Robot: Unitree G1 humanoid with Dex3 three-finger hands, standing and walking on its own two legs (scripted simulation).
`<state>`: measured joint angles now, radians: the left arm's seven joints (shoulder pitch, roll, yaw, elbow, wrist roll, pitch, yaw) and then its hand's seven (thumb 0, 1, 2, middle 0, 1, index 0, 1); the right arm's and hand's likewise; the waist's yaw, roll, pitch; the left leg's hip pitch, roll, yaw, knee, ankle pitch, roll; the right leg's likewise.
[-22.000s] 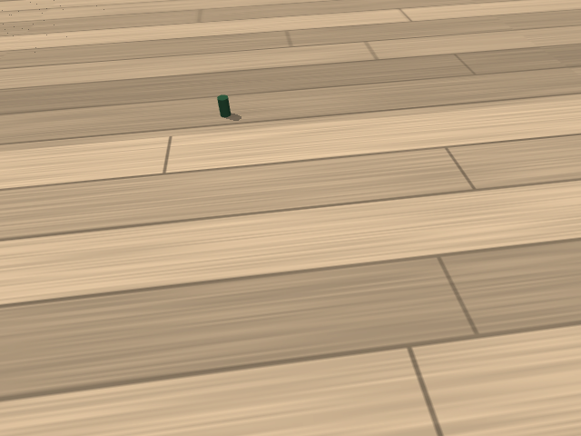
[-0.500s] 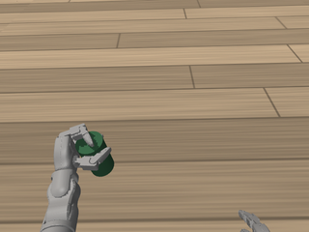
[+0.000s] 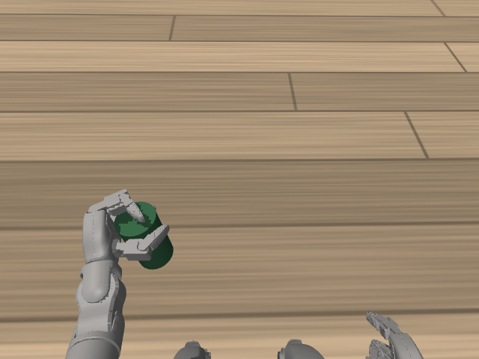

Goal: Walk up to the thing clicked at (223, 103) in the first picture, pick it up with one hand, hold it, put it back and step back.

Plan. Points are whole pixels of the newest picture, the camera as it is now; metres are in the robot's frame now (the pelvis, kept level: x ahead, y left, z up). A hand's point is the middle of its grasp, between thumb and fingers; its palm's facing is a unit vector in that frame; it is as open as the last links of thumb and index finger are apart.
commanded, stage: crouch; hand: left
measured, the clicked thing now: (146, 237) +0.35 +0.18 -0.03
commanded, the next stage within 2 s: lower in 1.52 s
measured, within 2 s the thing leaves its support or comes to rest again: neither
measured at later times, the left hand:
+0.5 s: hand (157, 252) +0.40 +0.20 -0.24, palm faces +0.23 -0.97 -0.05, open 6.1 cm
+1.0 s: hand (166, 263) +0.43 +0.22 -0.41, palm faces +0.23 -0.97 -0.04, open 6.2 cm
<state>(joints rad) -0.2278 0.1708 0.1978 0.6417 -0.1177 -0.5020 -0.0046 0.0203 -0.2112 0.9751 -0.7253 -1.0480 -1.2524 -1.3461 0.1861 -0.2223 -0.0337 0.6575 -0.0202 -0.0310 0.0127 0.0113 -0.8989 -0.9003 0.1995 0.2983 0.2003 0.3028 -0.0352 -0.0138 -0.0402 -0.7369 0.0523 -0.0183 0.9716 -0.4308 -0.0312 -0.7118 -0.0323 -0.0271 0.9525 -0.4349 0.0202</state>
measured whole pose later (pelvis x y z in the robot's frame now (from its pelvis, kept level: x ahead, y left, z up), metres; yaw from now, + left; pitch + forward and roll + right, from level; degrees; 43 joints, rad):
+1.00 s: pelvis -0.08 +0.01 -0.37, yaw -6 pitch +29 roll -6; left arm -0.81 0.54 0.55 1.24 -0.02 -0.79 -0.06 0.02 -0.23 1.00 -0.75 -1.03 -1.26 -1.39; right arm 0.09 -0.28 0.10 0.72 -0.16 0.03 0.10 0.01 -0.90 -0.90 0.20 0.30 0.20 0.30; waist -0.20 -0.04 -0.02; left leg -2.20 0.03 -0.16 2.35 -0.67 -0.05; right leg -2.14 0.00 -0.04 2.28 -0.65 0.04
